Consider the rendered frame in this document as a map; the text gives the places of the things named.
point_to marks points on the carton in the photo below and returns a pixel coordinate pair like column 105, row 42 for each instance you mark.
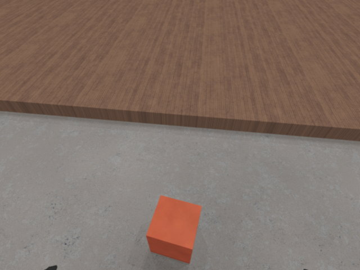
column 172, row 230

